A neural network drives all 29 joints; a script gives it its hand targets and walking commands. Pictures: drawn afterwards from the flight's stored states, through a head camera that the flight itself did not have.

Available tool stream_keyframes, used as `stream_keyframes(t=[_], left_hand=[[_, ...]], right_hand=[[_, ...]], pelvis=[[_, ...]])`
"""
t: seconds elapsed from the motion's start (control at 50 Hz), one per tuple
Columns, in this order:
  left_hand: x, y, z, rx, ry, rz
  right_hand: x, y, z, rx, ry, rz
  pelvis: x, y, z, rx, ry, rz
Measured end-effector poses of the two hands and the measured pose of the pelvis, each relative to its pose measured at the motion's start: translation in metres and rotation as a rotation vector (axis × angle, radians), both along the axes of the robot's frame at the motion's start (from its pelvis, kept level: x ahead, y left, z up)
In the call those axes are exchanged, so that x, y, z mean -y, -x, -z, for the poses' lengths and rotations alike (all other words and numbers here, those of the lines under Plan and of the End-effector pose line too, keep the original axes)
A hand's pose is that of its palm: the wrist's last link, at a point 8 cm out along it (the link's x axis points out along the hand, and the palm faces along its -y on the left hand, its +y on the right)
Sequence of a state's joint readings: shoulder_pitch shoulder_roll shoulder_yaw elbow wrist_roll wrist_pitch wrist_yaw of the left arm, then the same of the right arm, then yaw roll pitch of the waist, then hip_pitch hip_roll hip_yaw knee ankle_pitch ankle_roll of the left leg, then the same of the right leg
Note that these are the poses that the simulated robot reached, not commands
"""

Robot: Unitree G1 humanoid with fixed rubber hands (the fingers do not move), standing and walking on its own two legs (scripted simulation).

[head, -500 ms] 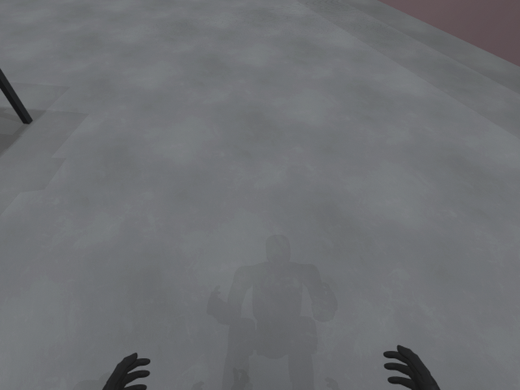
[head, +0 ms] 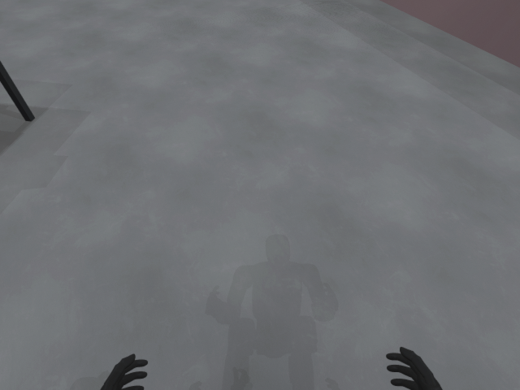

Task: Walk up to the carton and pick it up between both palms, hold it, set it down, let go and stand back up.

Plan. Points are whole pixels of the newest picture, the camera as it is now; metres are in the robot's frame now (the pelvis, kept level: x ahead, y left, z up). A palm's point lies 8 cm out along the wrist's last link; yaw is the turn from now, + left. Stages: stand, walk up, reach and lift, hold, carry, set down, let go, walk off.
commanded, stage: walk up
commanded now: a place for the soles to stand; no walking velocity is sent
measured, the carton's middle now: out of the picture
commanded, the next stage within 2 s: none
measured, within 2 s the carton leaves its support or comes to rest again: neither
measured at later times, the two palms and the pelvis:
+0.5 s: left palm out of the picture +0.14 +0.46 -0.14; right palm (302, 309) +0.28 -0.07 -0.10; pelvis +0.11 +0.15 -0.03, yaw +22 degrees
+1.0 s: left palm out of the picture +0.15 +0.50 -0.09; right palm (194, 182) +0.60 +0.16 -0.09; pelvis +0.31 +0.26 -0.01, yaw +39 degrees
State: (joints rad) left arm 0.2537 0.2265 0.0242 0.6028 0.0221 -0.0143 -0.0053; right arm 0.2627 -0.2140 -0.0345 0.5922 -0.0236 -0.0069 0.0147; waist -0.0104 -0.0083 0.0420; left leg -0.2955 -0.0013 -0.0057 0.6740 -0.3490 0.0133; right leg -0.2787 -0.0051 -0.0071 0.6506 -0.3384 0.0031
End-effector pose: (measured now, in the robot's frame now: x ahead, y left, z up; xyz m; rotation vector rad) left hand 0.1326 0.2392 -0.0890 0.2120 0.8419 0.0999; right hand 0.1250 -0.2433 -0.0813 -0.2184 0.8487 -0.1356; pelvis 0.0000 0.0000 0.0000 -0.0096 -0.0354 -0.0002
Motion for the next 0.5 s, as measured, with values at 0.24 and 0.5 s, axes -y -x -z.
stream_keyframes(t=[0.24,0.5], left_hand=[[-0.12,0.083,0.012,-0.063,-0.137,-0.322],[-0.218,-0.008,0.046,0.015,-0.023,-0.338]], right_hand=[[-0.058,-0.093,-0.013,-0.065,0.079,-0.318],[-0.173,-0.155,0.015,-0.073,0.129,-0.306]], pelvis=[[-0.056,-0.036,0.004,0.019,0.061,-0.253],[-0.153,-0.111,0.032,0.036,-0.031,-0.38]])
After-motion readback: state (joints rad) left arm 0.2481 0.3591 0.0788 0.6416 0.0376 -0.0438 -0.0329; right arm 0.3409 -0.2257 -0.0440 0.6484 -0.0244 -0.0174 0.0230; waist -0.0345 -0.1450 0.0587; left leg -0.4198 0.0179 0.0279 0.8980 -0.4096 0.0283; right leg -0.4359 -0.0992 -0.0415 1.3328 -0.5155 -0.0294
